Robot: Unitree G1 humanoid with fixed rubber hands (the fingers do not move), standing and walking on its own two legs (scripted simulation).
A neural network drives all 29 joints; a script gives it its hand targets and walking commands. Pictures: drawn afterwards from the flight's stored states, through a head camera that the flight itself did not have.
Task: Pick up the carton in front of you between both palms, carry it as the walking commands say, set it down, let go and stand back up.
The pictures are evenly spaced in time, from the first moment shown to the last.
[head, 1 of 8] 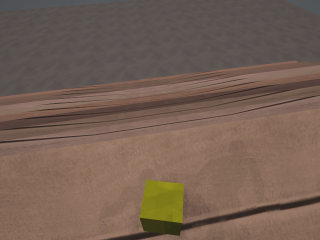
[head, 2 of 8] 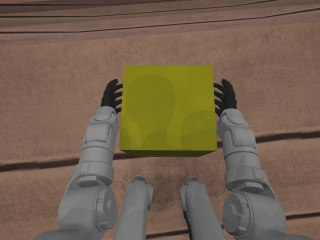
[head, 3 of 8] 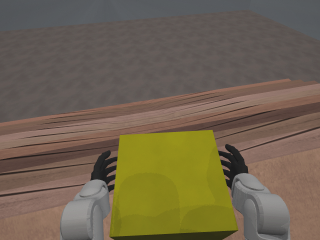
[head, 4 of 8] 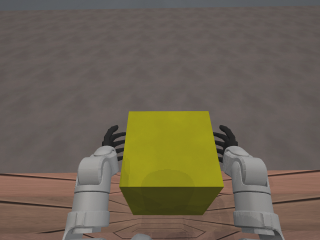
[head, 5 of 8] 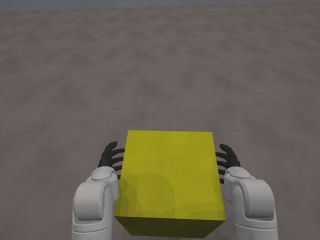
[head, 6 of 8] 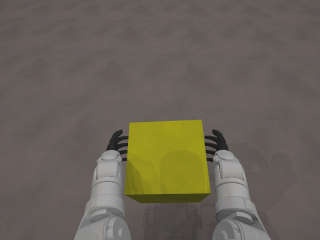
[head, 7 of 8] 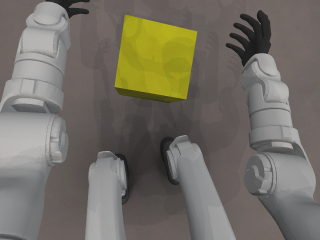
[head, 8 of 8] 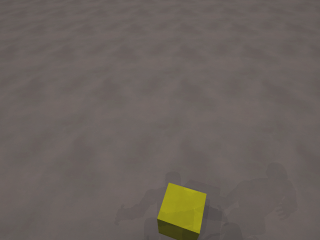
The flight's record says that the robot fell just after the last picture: no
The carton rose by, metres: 0.68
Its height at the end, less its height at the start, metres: -1.55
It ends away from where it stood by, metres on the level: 5.37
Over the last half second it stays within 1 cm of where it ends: yes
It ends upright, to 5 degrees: yes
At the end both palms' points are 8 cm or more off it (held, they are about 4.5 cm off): yes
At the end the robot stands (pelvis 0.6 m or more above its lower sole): yes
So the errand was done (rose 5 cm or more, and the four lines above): yes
